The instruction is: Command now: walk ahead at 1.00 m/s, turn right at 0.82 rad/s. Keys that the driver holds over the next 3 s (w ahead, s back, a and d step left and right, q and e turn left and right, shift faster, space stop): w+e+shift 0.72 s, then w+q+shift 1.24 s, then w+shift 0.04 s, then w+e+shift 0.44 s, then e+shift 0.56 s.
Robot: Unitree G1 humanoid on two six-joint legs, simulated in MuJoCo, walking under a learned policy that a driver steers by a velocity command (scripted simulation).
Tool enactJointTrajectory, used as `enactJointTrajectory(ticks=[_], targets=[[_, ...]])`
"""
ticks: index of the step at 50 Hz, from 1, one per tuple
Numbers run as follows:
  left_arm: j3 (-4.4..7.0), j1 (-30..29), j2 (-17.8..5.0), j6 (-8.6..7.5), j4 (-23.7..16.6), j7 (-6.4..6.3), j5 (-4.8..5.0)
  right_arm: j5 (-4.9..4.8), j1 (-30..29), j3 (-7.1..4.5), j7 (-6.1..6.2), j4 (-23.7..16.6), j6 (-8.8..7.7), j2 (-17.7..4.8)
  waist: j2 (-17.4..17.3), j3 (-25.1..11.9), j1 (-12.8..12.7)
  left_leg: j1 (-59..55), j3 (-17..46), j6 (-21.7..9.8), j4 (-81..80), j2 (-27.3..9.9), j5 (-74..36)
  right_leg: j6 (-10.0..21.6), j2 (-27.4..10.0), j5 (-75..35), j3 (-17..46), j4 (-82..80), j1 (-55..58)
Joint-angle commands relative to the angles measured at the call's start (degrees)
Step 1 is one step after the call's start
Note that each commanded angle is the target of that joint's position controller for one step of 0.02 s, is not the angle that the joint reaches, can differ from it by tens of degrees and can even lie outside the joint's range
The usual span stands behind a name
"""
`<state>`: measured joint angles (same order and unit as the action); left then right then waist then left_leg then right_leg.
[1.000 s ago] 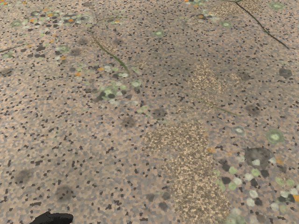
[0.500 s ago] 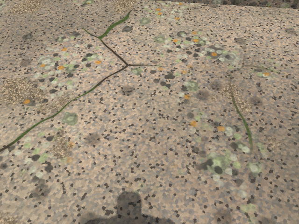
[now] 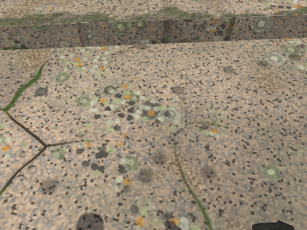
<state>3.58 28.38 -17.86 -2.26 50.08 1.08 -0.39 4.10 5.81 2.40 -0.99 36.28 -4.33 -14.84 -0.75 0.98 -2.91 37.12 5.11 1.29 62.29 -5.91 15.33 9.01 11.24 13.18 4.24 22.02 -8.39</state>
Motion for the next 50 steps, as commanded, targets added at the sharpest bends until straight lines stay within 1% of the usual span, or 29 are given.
enactJointTrajectory(ticks=[1, 4, 6, 8, 9, 10, 11, 12, 13, 14, 15, 16, 17, 19, 23, 26, 29, 31, 32, 33, 34, 35, 36, 37, 39, 40, 44, 47, 50], targets=[[2.41, -4.97, -8.90, -2.12, -5.64, -0.15, 0.45, -0.95, -6.93, -0.62, -0.72, -6.18, 0.17, -5.19, 1.30, 7.13, 2.01, -5.57, -5.40, 2.24, -15.45, 0.91, -11.74, 7.74, -11.04, -5.46, 16.05, -16.14, -16.16], [3.22, -1.88, -9.98, -2.28, -4.86, 0.13, 1.38, -2.06, -10.62, -0.57, -0.84, -7.19, -0.24, -4.85, 3.09, 3.82, -1.52, -11.17, -6.08, 1.32, -25.58, 3.52, -23.56, 4.47, -11.58, -20.39, 16.46, -14.01, -9.87], [3.64, -1.14, -10.76, -2.04, -4.65, -0.35, 1.24, -2.25, -11.81, -0.90, -0.45, -7.91, -0.50, -5.78, 4.01, 2.32, -2.31, -12.32, -5.02, 0.41, -30.20, 4.54, -22.65, 3.09, -12.71, -26.51, 17.70, -10.43, -2.97], [4.04, -2.37, -12.22, -1.93, -4.96, -0.98, 0.89, -2.11, -6.69, -2.14, 0.39, -6.36, -0.77, -8.49, 3.43, -2.07, 0.34, -20.64, -4.58, -0.57, -33.81, 7.15, -16.51, 0.62, -12.55, -39.38, 17.95, -1.89, 1.95], [4.38, -3.50, -14.10, -1.95, -5.18, -0.90, 0.29, -2.51, 1.02, -3.40, 1.16, -4.31, -1.01, -11.00, 3.41, -7.39, 4.37, -29.22, -4.46, -1.22, -32.99, 7.99, -10.69, -0.61, -12.16, -44.48, 17.58, 8.17, 2.70], [4.38, -7.10, -14.43, -2.36, -5.97, -0.67, -0.12, -2.56, 12.85, -4.71, 2.19, -1.55, -1.24, -13.30, 3.07, -12.76, 11.37, -42.28, -2.90, -2.05, -31.87, 4.94, -6.86, -1.66, -10.22, -40.93, 16.52, 21.83, -2.91], [2.54, -8.09, -7.64, -3.15, -7.48, -0.69, -0.47, -1.09, 25.85, -6.43, 3.59, 0.30, -1.38, -17.19, -3.80, -21.01, 15.40, -55.96, 9.05, -3.67, -31.61, -7.58, 14.02, -1.35, -7.51, -18.81, 12.28, 40.97, -11.32], [0.24, -0.79, -0.26, -2.99, -11.26, -0.55, 2.71, 0.38, 21.27, -7.35, 3.26, -0.32, -1.10, -21.36, -24.91, -29.29, 7.21, -66.49, 43.64, -10.08, -44.10, -23.89, 25.94, -3.39, -1.73, 16.24, 5.47, 57.35, -28.02], [0.11, -3.89, -5.11, -1.75, -9.54, -1.17, 1.02, -0.23, 15.41, -7.68, 2.89, -1.16, -0.35, -16.87, -15.27, -22.35, 7.45, -59.79, 45.06, -11.27, -47.05, -21.11, 35.42, -2.35, -7.95, 10.07, 3.13, 60.79, -35.84], [0.72, -10.15, -7.46, -1.08, -9.33, -0.77, -0.30, -0.74, 12.05, -6.29, 2.71, -1.38, -0.26, -10.96, -6.86, -13.23, 8.42, -51.64, 32.89, -10.07, -46.29, -17.43, 28.55, -2.55, -10.64, 5.07, 1.67, 58.24, -36.77], [0.86, -13.00, -7.25, -0.57, -9.62, -0.02, -0.78, -0.67, 11.68, -5.67, 2.43, 0.10, -0.25, -8.31, -1.47, -7.33, 7.81, -44.33, 23.76, -9.24, -46.58, -15.07, 16.01, -2.96, -12.48, 3.19, 0.94, 55.63, -35.50], [0.74, -16.06, -6.09, 0.03, -10.66, 0.93, -1.65, -0.79, 13.15, -5.41, 2.50, 2.08, -0.50, -7.67, -1.31, -3.84, 7.20, -39.91, 16.26, -7.94, -47.49, -12.40, 7.56, -3.13, -14.17, 2.97, 1.07, 53.65, -34.80], [0.34, -15.55, -4.45, 0.98, -11.33, 1.76, -1.90, -1.13, 14.38, -5.25, 2.42, 3.74, -0.98, -7.11, -3.96, -2.03, 5.74, -36.95, 11.63, -7.37, -48.16, -11.75, 3.08, -3.60, -15.08, 3.10, 0.77, 53.12, -34.24], [-0.59, -18.60, -1.88, 2.39, -13.57, 2.54, -1.79, -2.65, 16.12, -4.90, 1.49, 6.47, -2.03, -5.03, -4.63, 0.24, 4.29, -35.09, 4.38, -6.00, -49.96, -10.90, -5.43, -3.78, -16.89, 2.59, -0.05, 52.39, -36.65], [-1.96, -25.12, -1.24, 2.78, -18.69, 3.77, -1.53, -2.64, 13.11, -5.20, 0.89, 7.56, -3.37, -6.59, -4.91, 3.70, 1.22, -29.47, -10.10, -4.66, -53.80, -8.89, -20.25, -4.13, -17.55, -8.58, -3.09, 43.53, -36.12], [-2.50, -32.06, -1.95, 2.54, -19.96, 4.85, -1.42, -2.59, 15.06, -5.57, 1.10, 9.40, -3.46, -8.08, -1.01, 7.60, 2.63, -29.53, -19.00, -2.76, -56.75, -4.98, -28.98, -2.13, -14.46, -14.58, -11.11, 28.11, -29.81], [-2.29, -29.69, -2.85, 2.07, -18.67, 4.62, -1.39, -2.69, 19.00, -6.55, 1.98, 9.96, -2.65, -12.86, -3.44, 4.03, 0.43, -37.70, -21.75, -1.00, -46.03, -6.56, -69.18, 1.12, -8.21, -11.09, -16.70, 22.43, -20.82], [-0.49, -15.85, -6.46, 1.57, -14.46, 3.43, -1.31, -2.41, 16.81, -7.44, 2.77, 8.97, -0.52, -15.74, -5.58, -4.07, -7.41, -37.25, -20.49, -1.70, -27.11, -8.77, -77.84, 3.42, -4.75, -6.35, -15.43, 21.69, -4.78], [1.23, -2.57, -9.09, 1.17, -10.19, 2.39, -1.26, -2.13, 14.13, -7.52, 2.71, 7.60, 0.35, -15.95, -4.74, -9.61, -12.82, -29.85, -19.15, -2.60, -9.62, -9.30, -72.77, 5.76, -4.03, -4.86, -11.47, 18.77, 10.97], [3.64, 0.56, -11.91, 1.91, -8.36, 0.70, 0.92, -2.29, 12.02, -7.71, 2.00, 7.05, 0.65, -14.37, 4.21, -10.81, -13.23, -15.93, -19.14, -1.24, 14.16, 0.49, -27.30, 7.19, -6.45, -1.96, -3.80, 13.05, 23.73], [4.52, -8.22, -19.45, 3.10, -11.35, 0.18, -1.21, -1.65, 18.64, -5.69, 1.04, 1.57, -0.16, -7.31, 14.86, -12.25, -0.81, 6.23, -14.56, 1.75, 34.89, 6.99, 14.05, 15.33, -21.48, -7.61, 25.47, 10.32, 32.81], [5.08, -4.40, -19.21, 3.72, -13.51, -0.31, -1.41, -2.30, 13.06, -5.70, 1.25, -1.96, -1.60, -10.67, 5.92, -21.33, -5.98, 12.95, -1.77, 1.51, 37.55, 6.94, 10.94, 21.33, -25.83, 6.90, 40.90, -0.70, 36.83], [4.69, -5.32, -16.42, 3.32, -11.71, -1.00, -1.02, -2.29, 9.29, -5.14, 1.17, -2.81, -2.62, -10.47, 0.54, -11.35, -4.09, 15.37, 0.11, 0.89, 30.10, 3.30, 7.70, 18.37, -26.03, 12.01, 41.39, -7.49, 27.28], [3.49, -7.24, -12.30, 2.36, -10.29, -1.52, -0.93, -2.25, 9.49, -4.71, 1.34, -2.09, -2.56, -9.68, -3.58, -3.54, -0.15, 12.13, -0.70, 0.51, 21.89, 0.14, 5.23, 15.23, -24.64, 7.88, 34.83, -8.54, 16.40], [1.43, -12.25, -7.59, -0.09, -10.30, -2.24, -1.34, -0.50, 14.23, -3.96, 1.20, 1.21, -0.23, -7.96, -5.57, 0.29, 5.68, 0.96, -1.55, 0.94, 13.97, -2.92, 5.85, 11.81, -20.34, -1.07, 22.95, -8.92, -0.42], [0.56, -12.01, -5.78, -1.23, -9.63, -1.96, -1.07, -0.30, 14.84, -3.77, 0.80, 1.89, 1.02, -7.03, -4.89, 0.81, 6.52, -2.66, -1.86, 1.42, 10.23, -3.95, 7.14, 11.16, -19.14, -3.04, 19.70, -10.14, -5.99], [0.83, -9.62, -6.38, -3.97, -6.82, 0.00, -0.42, -2.71, 3.13, -2.79, -0.68, -1.34, 1.80, -4.02, -1.25, 5.55, 3.20, -1.72, -5.52, -1.04, -9.99, -4.97, -11.49, 6.26, -13.38, -9.48, 4.68, -16.60, -8.66], [0.60, -6.17, -6.39, -5.60, -5.31, 0.41, 0.35, -4.03, -2.40, -2.69, -1.89, -2.16, 1.12, -3.24, -0.26, 6.82, 0.28, -7.51, -7.87, -4.96, -22.63, -2.47, -27.44, 2.78, -15.74, -18.14, -0.86, -22.28, -5.45], [0.75, -5.03, -8.34, -5.65, -3.74, -0.59, -0.43, -3.89, -3.49, -3.55, -2.42, -1.36, 0.72, -4.80, 0.46, 5.83, 0.16, -6.53, -9.96, -7.65, -28.91, 2.64, -27.96, -0.60, -17.77, -36.23, -6.72, -20.82, 8.83]])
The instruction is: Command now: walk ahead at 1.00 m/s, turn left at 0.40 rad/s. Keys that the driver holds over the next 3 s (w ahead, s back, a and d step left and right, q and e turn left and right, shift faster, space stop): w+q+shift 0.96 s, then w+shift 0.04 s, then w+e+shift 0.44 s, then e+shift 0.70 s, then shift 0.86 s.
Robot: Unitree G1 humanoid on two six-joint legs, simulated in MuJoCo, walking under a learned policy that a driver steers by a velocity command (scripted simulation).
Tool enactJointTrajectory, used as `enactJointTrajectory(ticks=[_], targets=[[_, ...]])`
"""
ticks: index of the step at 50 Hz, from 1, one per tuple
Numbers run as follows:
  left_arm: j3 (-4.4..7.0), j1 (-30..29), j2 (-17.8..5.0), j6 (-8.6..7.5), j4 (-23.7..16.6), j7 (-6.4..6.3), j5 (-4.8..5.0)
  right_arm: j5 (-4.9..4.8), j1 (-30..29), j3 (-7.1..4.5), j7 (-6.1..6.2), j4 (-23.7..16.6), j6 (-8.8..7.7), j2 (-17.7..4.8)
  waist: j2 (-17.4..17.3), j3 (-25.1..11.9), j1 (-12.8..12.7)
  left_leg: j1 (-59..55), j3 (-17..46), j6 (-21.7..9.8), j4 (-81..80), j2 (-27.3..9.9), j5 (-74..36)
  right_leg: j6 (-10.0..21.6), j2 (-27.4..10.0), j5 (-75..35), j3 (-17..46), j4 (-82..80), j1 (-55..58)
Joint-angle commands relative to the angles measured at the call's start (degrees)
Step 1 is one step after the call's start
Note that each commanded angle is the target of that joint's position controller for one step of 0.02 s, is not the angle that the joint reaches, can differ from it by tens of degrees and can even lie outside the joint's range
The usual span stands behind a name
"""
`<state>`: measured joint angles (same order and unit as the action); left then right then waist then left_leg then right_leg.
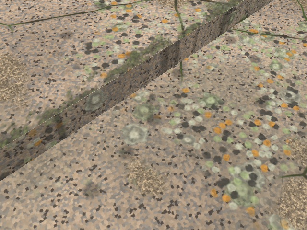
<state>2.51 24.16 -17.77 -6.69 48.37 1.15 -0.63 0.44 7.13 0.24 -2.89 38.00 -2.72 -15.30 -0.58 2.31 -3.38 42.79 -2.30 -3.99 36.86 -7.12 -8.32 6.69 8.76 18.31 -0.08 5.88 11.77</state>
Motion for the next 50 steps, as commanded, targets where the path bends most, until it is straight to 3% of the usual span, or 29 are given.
enactJointTrajectory(ticks=[1, 3, 5, 6, 7, 8, 10, 13, 17, 22, 24, 25, 26, 27, 28, 29, 30, 31, 32, 34, 37, 40, 43, 45, 46, 47, 48, 49, 50], targets=[[1.91, -0.23, -9.32, -0.94, -1.72, -1.19, -0.60, 0.08, -4.06, -1.81, -0.49, -2.49, -0.93, -5.15, 1.64, 2.20, 1.27, -13.62, -4.62, -2.91, -3.47, 6.80, -0.84, 0.46, -15.77, -55.20, -3.89, -0.74, -6.77], [2.34, -1.18, -11.35, 0.46, -1.95, -2.58, -2.32, 0.51, 3.23, -2.89, -0.12, -0.35, -0.43, -7.54, 6.51, -4.05, 5.70, -19.82, -6.82, -4.49, -1.72, 11.89, 9.46, -1.79, -18.04, -78.82, -5.98, 13.83, -0.84], [2.57, -6.46, -12.18, 2.32, -3.60, -3.56, -3.46, 0.80, 26.11, -5.19, 0.86, 6.52, 0.19, -11.48, 6.47, -12.44, 17.58, -41.05, -4.42, -7.51, -3.48, 13.44, 18.48, -2.74, -17.38, -77.78, -8.21, 46.50, -9.67], [1.07, -6.59, -7.00, 1.65, -5.41, -2.83, -2.66, 1.17, 30.45, -7.19, 1.86, 7.80, 1.07, -16.41, -2.42, -14.06, 17.09, -54.78, 10.22, -12.19, -1.98, 4.85, 31.15, -3.74, -10.61, -41.04, -8.05, 71.15, -29.31], [-0.25, -3.86, -2.28, 0.22, -9.49, -1.22, -1.05, 1.19, 24.61, -8.03, 1.61, 6.74, 1.55, -20.23, -20.52, -17.96, 8.88, -66.03, 47.23, -22.50, -14.67, -7.44, 35.70, -6.86, -0.22, 8.46, -0.66, 88.14, -54.03], [-0.84, -8.79, -5.03, -0.81, -10.70, -1.55, -1.70, 0.68, 20.83, -8.00, 1.31, 5.09, 1.31, -17.09, -7.47, -16.36, 10.86, -64.64, 51.21, -21.28, -20.59, -7.39, 35.05, -5.19, -4.53, 3.09, 6.87, 87.30, -59.03], [-1.66, -13.14, -5.29, -1.63, -11.71, -1.14, -2.11, 0.23, 18.94, -6.85, 1.69, 6.47, 0.96, -11.86, 5.17, -5.90, 6.88, -47.01, 38.68, -16.22, -22.72, -4.20, 29.67, -4.76, -10.85, -2.23, 6.59, 74.08, -54.54], [-2.63, -12.96, -3.72, 1.82, -13.26, -0.61, -4.15, -0.20, 16.76, -5.51, 2.16, 6.94, -0.40, -9.60, 2.92, 0.24, 1.79, -30.65, 28.79, -14.84, -25.35, 2.48, 23.65, -7.59, -13.62, 1.14, 5.03, 63.96, -48.91], [-4.04, -25.98, -2.40, 2.58, -18.88, 0.60, -2.70, -0.53, 16.20, -6.49, 1.87, 6.20, -1.59, -11.73, 0.18, 5.60, 4.57, -19.35, 23.35, -12.91, -30.79, 7.19, 16.10, -10.05, -13.38, -13.23, 0.10, 41.08, -43.56], [-3.79, -30.61, -3.03, 2.05, -20.27, 0.14, -1.26, -1.33, 19.10, -7.78, 1.89, 7.16, -1.85, -13.50, -2.43, 0.86, 8.63, -30.66, 24.00, -7.49, -25.83, 6.31, -3.86, -8.50, -9.80, -26.14, 0.17, 24.85, -35.30], [-2.54, -25.94, -5.69, 1.65, -18.85, -0.80, -1.34, -1.01, 18.53, -8.14, 2.44, 7.10, -1.97, -14.59, -2.37, -3.26, 6.33, -35.54, 24.63, -4.86, -17.13, 6.31, -16.93, -7.64, -7.48, -21.15, 0.92, 21.49, -27.45], [-1.28, -18.41, -8.32, 1.35, -16.82, -1.55, -1.03, -0.47, 17.51, -8.47, 2.34, 6.91, -2.08, -16.42, -2.27, -8.67, 2.39, -36.70, 24.32, -3.66, -7.35, 6.70, -22.68, -6.99, -6.61, -15.48, 0.94, 22.38, -19.35], [-0.06, -7.00, -10.44, 0.96, -13.95, -2.47, -1.21, -0.18, 13.94, -8.47, 2.14, 6.19, -2.47, -16.74, -2.24, -13.73, -4.32, -31.95, 23.43, -2.69, 5.88, 8.36, -20.28, -6.03, -9.63, -11.81, 2.41, 23.52, -7.72], [1.66, 6.22, -14.25, 0.76, -11.90, -3.80, -2.82, 0.25, 12.25, -6.62, 2.15, 4.47, -3.17, -10.47, 3.96, -21.71, -8.86, -23.50, 19.29, -3.08, 24.53, 10.77, -0.39, -4.31, -21.60, 7.80, 13.41, 24.55, 5.73], [2.75, 2.09, -18.44, 0.83, -12.06, -3.42, -4.13, -3.31, 20.89, -3.87, 2.34, 1.04, -2.83, -2.21, 27.79, -32.34, -0.48, -6.32, 12.25, -0.97, 42.23, 16.70, 37.25, 3.24, -38.83, 18.49, 47.61, 13.32, 19.11], [3.02, -3.63, -13.70, 1.72, -13.36, -2.95, -3.55, -1.47, 16.89, -3.77, 3.05, 3.06, -1.49, -7.58, 16.28, -25.13, -0.97, 0.66, 9.70, -2.32, 44.64, 10.19, 30.90, 3.08, -35.27, 29.35, 48.15, 9.60, 11.69], [1.65, -6.85, -8.09, 1.84, -13.30, -2.88, -3.00, 0.00, 10.27, -4.49, 2.60, 3.32, -0.88, -10.30, 8.01, -15.84, -2.05, 1.03, 8.23, -2.11, 41.49, 7.80, 25.81, 1.70, -31.56, 21.80, 36.28, 10.07, 3.08], [0.99, -7.35, -5.45, 1.84, -11.79, -2.64, -3.23, 0.44, 7.33, -4.63, 1.94, 3.11, -0.44, -10.20, 2.32, -10.13, -1.46, -0.27, 7.41, -1.64, 39.06, 5.94, 24.02, 1.08, -29.27, 7.95, 27.53, 9.78, -3.84], [0.65, -5.94, -4.73, 1.53, -9.87, -2.74, -3.11, 1.44, 4.58, -4.36, 1.22, 2.05, 0.02, -8.79, 2.56, -6.90, -0.77, -0.88, 7.76, -1.37, 37.28, 4.22, 24.02, 0.42, -27.29, -2.76, 20.59, 9.40, -7.95], [0.32, -4.23, -3.22, 0.54, -6.85, -2.11, -2.17, 1.67, 3.60, -3.46, 0.36, 0.84, 1.54, -5.64, 5.04, -3.69, 1.50, -1.51, 6.67, -0.52, 36.51, 2.43, 24.84, -0.80, -25.90, -14.36, 11.68, 8.11, -13.05], [0.31, -5.15, -2.75, -0.62, -5.33, -0.99, -0.79, 1.80, -1.12, -2.18, -0.50, -3.03, 2.50, -3.81, 6.14, -1.98, 3.63, 0.53, 4.05, -0.25, 33.18, 1.48, 20.39, -1.92, -24.76, -30.24, 0.86, 6.31, -15.70], [0.62, -10.64, -4.92, -1.44, -5.97, -0.78, -0.80, 1.52, -7.04, -1.07, -1.64, -6.16, 2.11, -3.87, 5.08, 0.91, 5.32, -8.32, -0.06, -0.80, 15.50, 3.19, 9.17, -4.21, -19.84, -35.59, -10.52, 2.78, -22.77], [0.74, -9.27, -7.69, -1.09, -5.44, -1.67, -1.31, 2.04, -1.05, -1.61, -0.04, -4.94, 3.42, -5.00, 8.03, -4.75, 9.45, -18.45, -8.15, -5.02, 19.21, 8.27, 15.22, -5.08, -21.98, -75.81, -14.78, 13.24, -15.88], [1.33, -15.53, -10.40, 0.17, -8.67, -1.91, -0.90, 1.90, 9.86, -3.27, 1.40, -2.94, 3.62, -8.50, 6.05, -11.32, 17.02, -31.31, -6.68, -8.39, 17.25, 10.46, 15.72, -4.90, -24.73, -94.86, -13.71, 31.11, -17.53], [1.39, -17.11, -10.63, 1.25, -10.44, -1.29, 0.47, 1.83, 17.96, -4.90, 1.78, -0.04, 2.79, -11.07, 2.89, -14.59, 19.70, -44.34, -7.08, -9.03, 9.13, 12.95, 11.85, -4.31, -23.11, -89.21, -12.58, 46.55, -23.35], [1.77, -23.34, -10.61, 2.59, -10.56, -0.96, 2.02, -0.20, 25.19, -6.63, 2.06, 2.93, 1.91, -12.16, -6.22, -12.52, 25.50, -58.60, -2.72, -11.07, -10.14, 10.91, -0.71, -5.55, -14.52, -48.74, -14.51, 71.79, -38.51], [0.40, -19.70, -4.81, 2.43, -12.11, 0.25, -1.52, 0.26, 21.37, -7.86, 2.34, 4.19, 2.00, -17.51, -14.31, -1.55, 16.21, -59.24, 7.80, -12.85, -7.90, 6.25, -17.00, -7.20, -6.96, 4.45, -11.31, 95.94, -58.55], [-1.53, -11.63, 0.00, 1.78, -16.28, -0.93, -2.57, 1.16, 16.80, -7.41, 2.32, 0.91, 2.39, -19.74, -6.47, -10.54, 7.19, -63.75, 23.37, -17.80, -3.45, -3.68, -42.99, -7.30, -9.76, 3.18, -2.06, 106.60, -65.03], [-2.13, -13.22, -0.81, 1.41, -18.86, -1.55, -1.77, 2.07, 17.77, -7.77, 3.10, -0.34, 2.82, -18.90, -2.86, -15.60, 8.12, -63.48, 35.59, -22.27, -13.13, -10.49, -18.40, -7.69, -9.50, 1.79, -0.14, 113.32, -71.53]])
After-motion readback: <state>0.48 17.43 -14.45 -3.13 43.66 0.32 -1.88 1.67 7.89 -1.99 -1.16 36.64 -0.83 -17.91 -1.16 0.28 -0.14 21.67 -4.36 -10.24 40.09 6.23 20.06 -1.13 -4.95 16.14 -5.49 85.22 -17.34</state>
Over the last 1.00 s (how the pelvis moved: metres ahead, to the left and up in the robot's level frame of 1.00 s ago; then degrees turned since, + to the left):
0.88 -0.24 -0.01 -40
